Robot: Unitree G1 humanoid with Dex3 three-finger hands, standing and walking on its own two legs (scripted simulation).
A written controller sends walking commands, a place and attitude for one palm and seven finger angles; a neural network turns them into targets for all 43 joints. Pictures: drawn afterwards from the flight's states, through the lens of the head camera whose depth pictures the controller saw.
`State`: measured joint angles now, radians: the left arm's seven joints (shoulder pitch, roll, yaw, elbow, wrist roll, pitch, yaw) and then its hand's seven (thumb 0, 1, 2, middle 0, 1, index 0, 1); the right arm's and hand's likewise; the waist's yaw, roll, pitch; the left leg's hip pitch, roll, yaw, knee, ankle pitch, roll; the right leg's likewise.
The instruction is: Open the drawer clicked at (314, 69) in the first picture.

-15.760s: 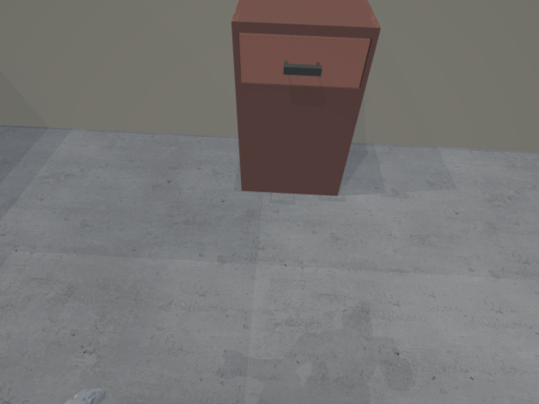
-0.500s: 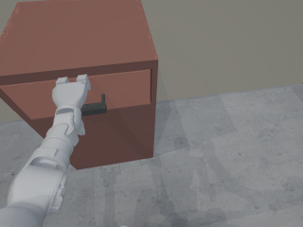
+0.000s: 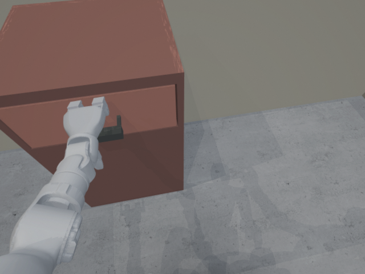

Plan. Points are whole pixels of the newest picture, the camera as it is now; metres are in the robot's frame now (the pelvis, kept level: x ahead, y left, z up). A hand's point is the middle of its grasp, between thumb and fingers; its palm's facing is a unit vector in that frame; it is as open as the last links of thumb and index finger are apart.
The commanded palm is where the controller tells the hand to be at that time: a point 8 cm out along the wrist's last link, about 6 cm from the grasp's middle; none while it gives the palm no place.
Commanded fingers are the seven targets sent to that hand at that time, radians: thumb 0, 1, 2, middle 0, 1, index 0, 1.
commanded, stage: lower the fingers behind the handle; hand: left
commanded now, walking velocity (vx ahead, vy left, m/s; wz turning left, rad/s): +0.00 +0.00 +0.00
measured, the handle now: (97, 128) +0.50 +0.22 -0.04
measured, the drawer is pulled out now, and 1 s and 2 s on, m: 0.00 0.00 0.00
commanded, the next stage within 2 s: close the thumb around the handle in 1.38 s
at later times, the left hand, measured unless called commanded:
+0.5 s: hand (97, 144) +0.44 +0.21 -0.02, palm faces -0.03 -0.04 -1.00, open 13.8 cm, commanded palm +0.42 +0.21 +0.03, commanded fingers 0.00 -0.50 0.30 -0.30 -1.20 -0.30 -1.20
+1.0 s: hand (96, 149) +0.45 +0.22 -0.06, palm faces -0.03 -0.04 -1.00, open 13.8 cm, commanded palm +0.43 +0.21 +0.00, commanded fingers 0.00 -0.50 0.30 -0.30 -1.20 -0.30 -1.20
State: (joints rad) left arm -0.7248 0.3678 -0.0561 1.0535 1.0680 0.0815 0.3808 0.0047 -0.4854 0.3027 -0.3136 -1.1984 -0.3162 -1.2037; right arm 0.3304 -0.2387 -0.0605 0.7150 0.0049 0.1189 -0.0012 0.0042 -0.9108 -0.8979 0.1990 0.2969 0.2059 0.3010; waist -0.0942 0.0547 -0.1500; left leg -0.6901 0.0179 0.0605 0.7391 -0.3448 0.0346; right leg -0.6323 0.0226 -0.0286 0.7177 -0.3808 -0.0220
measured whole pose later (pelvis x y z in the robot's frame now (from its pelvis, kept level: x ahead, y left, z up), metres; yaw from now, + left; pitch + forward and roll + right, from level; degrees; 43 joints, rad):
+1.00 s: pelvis -0.02 +0.01 -0.04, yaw +0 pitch +24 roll -3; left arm -0.75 0.40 -0.02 1.10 1.10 0.04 0.50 0.00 -0.48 0.30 -0.31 -1.20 -0.32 -1.20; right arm 0.35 -0.24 -0.07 0.76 -0.03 0.07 0.01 0.00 -0.91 -0.90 0.20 0.30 0.21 0.30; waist -0.12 0.06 -0.19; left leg -0.98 0.03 0.04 0.99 -0.42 0.05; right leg -0.90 0.03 -0.05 0.94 -0.45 -0.01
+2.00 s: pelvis -0.02 +0.00 -0.04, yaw +0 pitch +23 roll -2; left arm -0.76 0.39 -0.03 1.12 1.09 0.07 0.49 0.00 0.48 0.72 -0.37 -1.30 -0.38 -1.31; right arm 0.33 -0.23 -0.05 0.74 -0.02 0.08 0.00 0.00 -0.91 -0.90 0.20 0.30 0.21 0.30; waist -0.12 0.06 -0.18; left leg -0.97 0.03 0.03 0.98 -0.42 0.04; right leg -0.89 0.03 -0.05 0.94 -0.45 -0.02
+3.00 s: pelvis +0.01 +0.01 -0.02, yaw +0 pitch +20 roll -2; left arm -0.49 0.28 -0.10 0.87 1.11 0.10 0.52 0.00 0.63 0.78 -0.29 -1.35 -0.35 -1.32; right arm 0.23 -0.22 -0.06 0.70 -0.02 0.11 0.00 0.00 -0.91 -0.90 0.20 0.30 0.21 0.30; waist -0.05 0.04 -0.19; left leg -0.82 0.02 0.05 0.90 -0.44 0.05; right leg -0.74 0.02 -0.03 0.86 -0.46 -0.01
